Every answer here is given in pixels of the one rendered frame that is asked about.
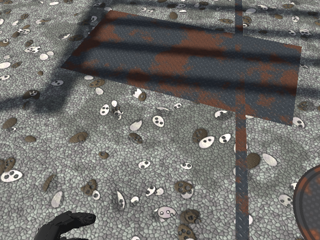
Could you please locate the robot left hand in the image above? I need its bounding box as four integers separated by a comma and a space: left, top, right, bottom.
34, 210, 96, 240

